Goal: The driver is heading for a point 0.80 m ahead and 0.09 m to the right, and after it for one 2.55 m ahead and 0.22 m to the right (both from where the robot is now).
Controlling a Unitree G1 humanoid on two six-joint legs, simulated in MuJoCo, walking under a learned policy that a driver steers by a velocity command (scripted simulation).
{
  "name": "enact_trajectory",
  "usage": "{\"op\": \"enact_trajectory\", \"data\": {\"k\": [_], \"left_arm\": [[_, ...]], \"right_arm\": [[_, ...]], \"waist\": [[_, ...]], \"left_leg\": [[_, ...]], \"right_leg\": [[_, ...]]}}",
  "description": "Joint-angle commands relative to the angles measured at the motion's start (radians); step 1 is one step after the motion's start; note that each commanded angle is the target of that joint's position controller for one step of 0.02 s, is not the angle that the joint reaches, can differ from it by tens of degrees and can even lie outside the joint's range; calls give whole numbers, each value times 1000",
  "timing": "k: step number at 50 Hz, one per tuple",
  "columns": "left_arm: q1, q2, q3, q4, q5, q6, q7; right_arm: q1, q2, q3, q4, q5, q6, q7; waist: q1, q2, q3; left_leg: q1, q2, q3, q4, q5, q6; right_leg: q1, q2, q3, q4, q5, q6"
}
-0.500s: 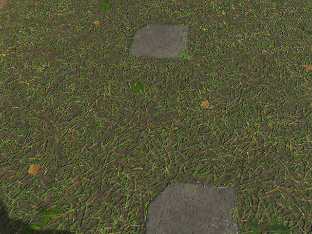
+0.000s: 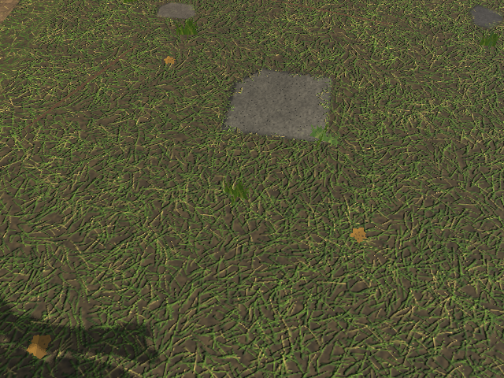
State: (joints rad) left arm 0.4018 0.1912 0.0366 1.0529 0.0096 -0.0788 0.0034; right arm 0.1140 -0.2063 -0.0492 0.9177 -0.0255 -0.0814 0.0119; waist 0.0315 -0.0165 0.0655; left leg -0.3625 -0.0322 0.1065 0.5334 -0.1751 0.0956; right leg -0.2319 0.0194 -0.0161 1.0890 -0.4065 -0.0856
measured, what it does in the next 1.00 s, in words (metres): walks ahead: right foot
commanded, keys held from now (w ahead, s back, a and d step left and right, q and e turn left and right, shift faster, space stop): w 1.00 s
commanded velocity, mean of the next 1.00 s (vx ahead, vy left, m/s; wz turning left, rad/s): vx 0.50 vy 0.00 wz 0.00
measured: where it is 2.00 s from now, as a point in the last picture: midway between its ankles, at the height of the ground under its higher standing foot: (281, 190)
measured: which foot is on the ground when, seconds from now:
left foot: down 0.00-0.50, up 0.52-1.00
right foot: up 0.00-0.46, down 0.48-1.00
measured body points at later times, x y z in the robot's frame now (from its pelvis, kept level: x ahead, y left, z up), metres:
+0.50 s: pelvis +0.26 -0.03 -0.01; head +0.30 -0.04 +0.44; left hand +0.46 +0.19 -0.12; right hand +0.17 -0.25 -0.15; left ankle +0.08 +0.06 -0.71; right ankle +0.38 -0.10 -0.73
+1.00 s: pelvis +0.52 -0.02 +0.00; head +0.55 -0.01 +0.45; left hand +0.42 +0.21 -0.14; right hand +0.72 -0.23 -0.11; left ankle +0.67 +0.08 -0.71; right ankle +0.37 -0.10 -0.73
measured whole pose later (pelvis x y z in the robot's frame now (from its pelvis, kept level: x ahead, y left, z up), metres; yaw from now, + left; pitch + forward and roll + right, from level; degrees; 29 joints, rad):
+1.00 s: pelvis +0.52 -0.02 +0.00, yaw +0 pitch +1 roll -2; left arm 0.48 0.17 0.03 1.09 0.03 -0.09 0.01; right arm 0.00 -0.18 -0.03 0.88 -0.02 -0.05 0.03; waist 0.07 0.02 0.05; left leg -0.52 0.04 0.08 0.57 -0.11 0.08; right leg 0.13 0.07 -0.08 0.21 -0.34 -0.05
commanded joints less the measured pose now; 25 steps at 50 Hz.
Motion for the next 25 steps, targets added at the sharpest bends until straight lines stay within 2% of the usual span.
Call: {"op": "enact_trajectory", "data": {"k": [1, 2, 4, 7, 13, 18, 20, 21, 22, 23, 24, 25], "left_arm": [[-19, 79, 23, -69, 18, -5, -8], [9, 55, 19, -61, 27, 9, -15], [-4, 41, 20, -67, 31, 26, -24], [-126, 53, 22, -109, 30, 41, -31], [-358, 43, 8, -185, 13, 39, -34], [-472, 55, 5, -230, 12, 29, -31], [-466, 64, 9, -238, 11, 20, -29], [-427, 70, 13, -229, 11, 15, -25], [-344, 81, 21, -203, 12, 9, -19], [-188, 96, 34, -149, 16, 0, -10], [-6, 151, 54, -98, 37, -10, 1], [121, 265, 84, -87, 57, -9, 5]], "right_arm": [[145, -75, -18, 24, 13, -8, -2], [154, -50, -9, 38, 15, -13, -6], [212, -61, -9, 67, 16, -28, -10], [269, -89, -11, 90, 17, -33, -13], [377, -82, 0, 118, 15, -29, -15], [448, -88, 0, 151, 3, -22, -28], [437, -99, -4, 157, -2, -19, -34], [417, -106, -6, 156, -3, -19, -36], [402, -116, -9, 156, -3, -17, -36], [381, -120, -9, 154, 2, -14, -34], [369, -104, -2, 135, 11, -15, -31], [455, -11, 17, 103, 55, -16, -18]], "waist": [[-33, 54, -42], [-9, 64, -41], [4, 68, -33], [-6, 67, 4], [-62, 75, 37], [-92, 83, 57], [-75, 85, 55], [-51, 89, 37], [-15, 95, -6], [52, 71, -83], [116, 35, -190], [106, -175, -345]], "left_leg": [[273, 297, -388, -340, 48, 133], [222, 269, -332, -362, 80, 116], [201, 253, -282, -376, 188, 123], [216, 229, -226, -415, 200, 117], [299, 205, -167, -423, 304, 93], [452, 247, -161, -369, 415, 107], [493, 265, -153, -317, 523, 101], [490, 263, -137, -263, 648, 89], [483, 254, -124, -168, 782, 76], [444, 221, -93, 5, 821, 57], [264, 183, -70, 239, 616, 37], [-91, 24, 5, 653, 64, -17]], "right_leg": [[-335, -95, 56, 100, 115, -7], [-286, -106, 51, 69, 129, 4], [-280, -107, 33, 34, 143, 22], [-377, -127, 7, -57, 243, 46], [-417, -109, -40, -340, 403, 63], [-428, -79, -58, -468, 363, 30], [-387, -61, -64, -510, 294, 2], [-312, -36, -77, -536, 256, -16], [-197, -2, -91, -559, 228, -35], [-11, 29, -108, -626, 268, -58], [259, -77, 9, -629, 251, -103], [567, -392, 477, -690, 136, -235]]}}
Keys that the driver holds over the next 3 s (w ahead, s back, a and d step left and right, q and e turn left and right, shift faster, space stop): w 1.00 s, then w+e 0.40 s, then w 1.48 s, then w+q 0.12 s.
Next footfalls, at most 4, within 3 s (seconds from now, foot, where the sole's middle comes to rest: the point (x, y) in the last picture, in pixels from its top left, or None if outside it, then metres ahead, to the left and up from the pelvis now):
0.48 right None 0.41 -0.11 -0.77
1.04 left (236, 288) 0.71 0.08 -0.77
1.58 right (305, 219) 0.96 -0.13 -0.77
2.14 left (278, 139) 1.31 -0.04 -0.77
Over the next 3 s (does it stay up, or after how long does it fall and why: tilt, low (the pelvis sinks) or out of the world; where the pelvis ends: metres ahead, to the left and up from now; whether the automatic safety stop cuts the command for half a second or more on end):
stays up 1.56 -0.24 0.02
